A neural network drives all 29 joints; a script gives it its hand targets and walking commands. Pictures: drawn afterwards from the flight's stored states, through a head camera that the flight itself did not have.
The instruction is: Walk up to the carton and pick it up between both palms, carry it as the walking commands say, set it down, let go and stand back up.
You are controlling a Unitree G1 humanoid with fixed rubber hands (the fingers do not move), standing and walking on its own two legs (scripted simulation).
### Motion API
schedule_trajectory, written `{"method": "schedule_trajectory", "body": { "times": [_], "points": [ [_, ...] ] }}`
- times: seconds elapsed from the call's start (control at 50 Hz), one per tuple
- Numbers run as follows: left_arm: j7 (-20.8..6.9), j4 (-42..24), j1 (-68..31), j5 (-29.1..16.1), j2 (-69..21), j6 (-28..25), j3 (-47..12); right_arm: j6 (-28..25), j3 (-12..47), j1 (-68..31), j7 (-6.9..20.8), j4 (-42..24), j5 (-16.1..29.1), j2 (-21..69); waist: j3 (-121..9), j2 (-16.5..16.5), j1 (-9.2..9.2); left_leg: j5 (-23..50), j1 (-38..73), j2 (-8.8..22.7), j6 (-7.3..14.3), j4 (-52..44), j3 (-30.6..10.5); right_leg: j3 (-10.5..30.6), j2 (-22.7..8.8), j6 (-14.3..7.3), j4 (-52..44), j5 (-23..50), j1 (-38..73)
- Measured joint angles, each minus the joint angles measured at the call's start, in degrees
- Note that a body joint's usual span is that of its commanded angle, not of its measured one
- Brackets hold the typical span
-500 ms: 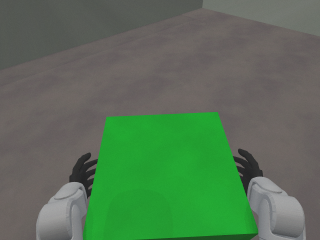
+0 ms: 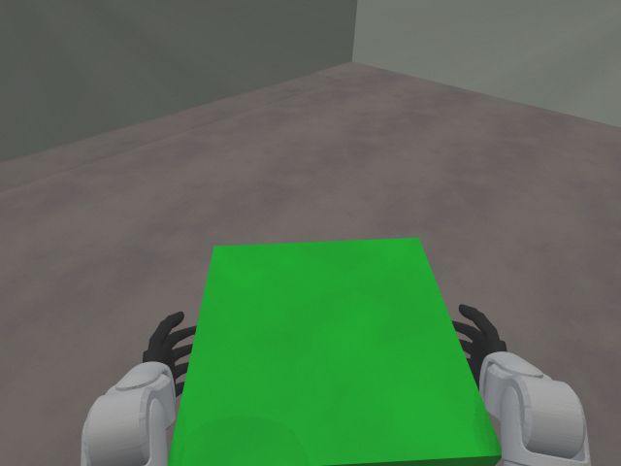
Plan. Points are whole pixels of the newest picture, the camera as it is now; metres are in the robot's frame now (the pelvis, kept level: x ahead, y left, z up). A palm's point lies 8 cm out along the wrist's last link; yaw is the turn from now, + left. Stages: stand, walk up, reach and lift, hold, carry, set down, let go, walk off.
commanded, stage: carry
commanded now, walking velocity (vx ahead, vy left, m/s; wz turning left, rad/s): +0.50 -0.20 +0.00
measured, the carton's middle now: (323, 380) +0.27 +0.00 +0.01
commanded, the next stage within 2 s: none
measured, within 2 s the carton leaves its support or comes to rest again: neither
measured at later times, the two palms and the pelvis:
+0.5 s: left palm (279, 286) +0.39 +0.06 +0.07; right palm (516, 278) +0.41 -0.31 +0.06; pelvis +0.16 -0.13 -0.01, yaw +2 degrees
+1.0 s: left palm (316, 182) +0.70 +0.00 +0.07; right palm (495, 183) +0.67 -0.38 +0.08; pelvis +0.44 -0.18 +0.00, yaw -1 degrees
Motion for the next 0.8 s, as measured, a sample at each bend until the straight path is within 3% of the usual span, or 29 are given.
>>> {"method": "schedule_trajectory", "body": {
  "times": [0.16,0.28,0.34,0.38,0.42,0.62,0.68,0.72,0.74,0.8],
  "points": [
    [0.0,-4.4,-0.1,-1.5,0.6,-0.6,-0.1,-1.4,-0.4,1.8,0.0,-5.6,0.5,1.3,3.9,-0.5,0.80,2.0,4.6,2.8,-3.0,-7.1,-0.7,-0.3,-3.5,0.8,-8.0,5.3,-3.1],
    [-0.3,-8.2,1.4,-2.6,0.4,-0.9,0.6,-1.2,0.0,2.9,-0.1,-9.7,0.7,2.0,5.3,-1.3,0.21,-4.2,6.0,4.6,-6.7,-1.4,-0.8,-4.8,-2.6,-0.6,-24.1,3.3,5.2],
    [-0.3,-6.6,1.1,-1.3,-2.6,-2.4,0.4,-0.8,-0.6,2.6,0.3,-9.5,1.4,-0.6,5.7,0.9,0.44,-13.0,-0.2,6.3,-4.9,16.8,-2.9,-6.2,-1.1,-2.4,-23.4,8.6,6.6],
    [0.0,-5.4,1.4,0.2,-4.4,-2.4,0.1,-0.4,-1.1,2.7,0.6,-7.9,2.2,-2.1,5.9,1.0,-0.11,-15.9,-6.4,4.3,-3.4,28.8,-4.0,-7.1,-1.2,-3.1,-23.4,5.8,8.1],
    [0.2,-6.1,2.5,0.6,-4.9,-2.1,0.0,-0.1,-1.2,2.4,0.7,-7.1,2.8,-2.3,6.3,0.7,-0.55,-14.3,-10.9,2.9,-2.9,33.2,-2.9,-7.6,-1.0,-3.5,-25.3,4.4,10.3],
    [0.1,-9.4,4.4,-1.5,-2.7,-3.4,0.6,-1.8,0.0,2.5,0.8,-9.0,1.9,-0.1,7.2,0.5,2.39,-4.4,-16.9,0.7,-1.5,19.4,1.4,-8.3,3.4,-4.2,-28.9,-3.0,22.2],
    [0.1,-9.4,4.1,-1.8,-2.0,-2.9,0.6,-1.6,0.0,2.7,0.9,-9.2,1.4,0.5,6.8,-0.4,2.55,-1.2,-13.2,-0.6,0.1,12.9,3.6,-8.0,3.6,-3.5,-24.9,-8.6,24.9],
    [0.0,-8.5,3.4,-2.0,-0.7,-2.6,1.1,-2.4,0.3,2.0,0.8,-7.3,0.5,1.7,6.8,-2.6,2.23,-1.1,-11.8,-1.1,2.8,14.7,5.0,-6.5,1.4,-2.8,-14.0,-11.4,22.1],
    [-0.2,-7.7,3.0,-2.0,0.0,-2.4,1.2,-2.7,0.4,1.6,0.7,-6.3,0.1,2.1,6.9,-2.7,1.94,-3.0,-11.1,-0.8,3.2,15.7,5.4,-4.2,1.3,-2.4,-5.1,-11.0,18.5],
    [-1.2,-5.6,1.7,-2.3,0.8,-1.4,0.9,-2.4,0.8,2.4,0.2,-5.6,-0.4,2.0,7.5,-1.9,0.78,-4.8,-6.9,0.0,1.8,12.7,5.4,1.0,1.6,-2.0,13.2,-8.4,7.6]
  ]
}}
